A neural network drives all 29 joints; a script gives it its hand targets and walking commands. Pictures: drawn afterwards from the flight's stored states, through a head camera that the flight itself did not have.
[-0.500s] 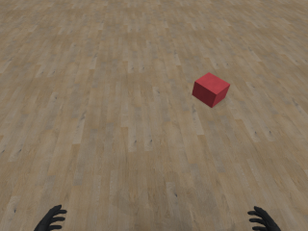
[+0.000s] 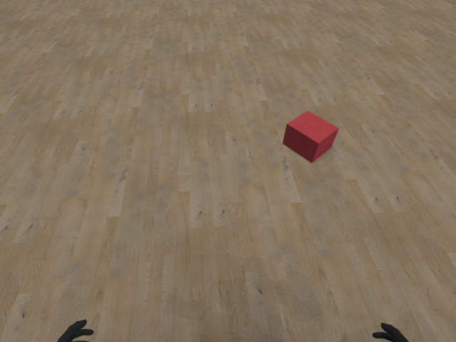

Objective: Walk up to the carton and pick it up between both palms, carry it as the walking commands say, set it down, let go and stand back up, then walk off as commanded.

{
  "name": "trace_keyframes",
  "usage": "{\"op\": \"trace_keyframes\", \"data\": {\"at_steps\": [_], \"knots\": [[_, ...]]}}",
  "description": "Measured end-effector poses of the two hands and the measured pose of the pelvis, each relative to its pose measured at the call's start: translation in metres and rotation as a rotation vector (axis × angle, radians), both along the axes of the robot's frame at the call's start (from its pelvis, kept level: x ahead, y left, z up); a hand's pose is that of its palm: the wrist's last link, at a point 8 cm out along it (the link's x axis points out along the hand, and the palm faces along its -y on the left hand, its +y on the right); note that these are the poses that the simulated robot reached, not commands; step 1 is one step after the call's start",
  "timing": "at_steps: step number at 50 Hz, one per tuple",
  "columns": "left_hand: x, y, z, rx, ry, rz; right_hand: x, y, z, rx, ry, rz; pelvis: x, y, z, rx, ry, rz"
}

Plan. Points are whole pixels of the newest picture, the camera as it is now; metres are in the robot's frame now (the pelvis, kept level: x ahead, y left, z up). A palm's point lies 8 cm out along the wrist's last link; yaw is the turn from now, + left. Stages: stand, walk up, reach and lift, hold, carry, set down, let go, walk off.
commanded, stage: stand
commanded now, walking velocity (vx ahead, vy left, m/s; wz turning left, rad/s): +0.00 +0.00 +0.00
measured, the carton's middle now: (309, 136) +1.41 -0.51 -0.70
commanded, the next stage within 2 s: walk up in 0.36 s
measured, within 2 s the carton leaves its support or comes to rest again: neither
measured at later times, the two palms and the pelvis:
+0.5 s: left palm out of the picture +0.10 +0.31 -0.10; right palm out of the picture +0.11 -0.31 -0.10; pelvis +0.00 +0.00 +0.00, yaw +0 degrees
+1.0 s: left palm (109, 287) +0.23 +0.25 -0.08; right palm out of the picture +0.15 -0.44 -0.10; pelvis +0.11 -0.08 -0.02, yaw -11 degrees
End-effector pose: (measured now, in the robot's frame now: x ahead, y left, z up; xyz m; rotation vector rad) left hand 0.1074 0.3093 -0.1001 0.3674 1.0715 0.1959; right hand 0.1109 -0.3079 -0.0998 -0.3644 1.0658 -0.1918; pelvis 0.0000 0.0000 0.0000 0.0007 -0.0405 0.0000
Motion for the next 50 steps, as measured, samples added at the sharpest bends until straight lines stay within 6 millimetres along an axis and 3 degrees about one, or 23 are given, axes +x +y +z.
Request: {"op": "trace_keyframes", "data": {"at_steps": [13, 29, 35, 41, 44, 50], "knots": [[-0.005, 0.002, -0.001, 0.002, 0.026, 0.012, -0.007, -0.002, -0.001, -0.003, 0.030, -0.016, 0.001, 0.000, 0.002, 0.000, 0.001, 0.000], [0.000, 0.005, 0.001, -0.006, 0.023, 0.000, -0.002, -0.006, 0.004, -0.005, -0.001, -0.023, 0.006, 0.001, 0.001, 0.007, 0.009, -0.021], [0.043, 0.002, 0.017, 0.011, -0.011, -0.120, -0.023, -0.057, 0.022, -0.085, -0.083, -0.101, 0.019, -0.013, -0.002, 0.022, 0.029, -0.097], [0.105, -0.028, 0.029, 0.041, -0.063, -0.203, -0.032, -0.118, 0.018, -0.133, -0.065, -0.158, 0.051, -0.047, -0.012, 0.022, 0.018, -0.162], [0.125, -0.043, 0.023, 0.079, -0.104, -0.208, -0.018, -0.138, 0.003, -0.126, -0.053, -0.162, 0.068, -0.068, -0.027, 0.007, 0.019, -0.176], [0.125, -0.064, 0.024, 0.066, -0.064, -0.162, 0.042, -0.131, 0.004, -0.049, -0.087, -0.108, 0.108, -0.084, -0.015, -0.019, 0.020, -0.190]]}}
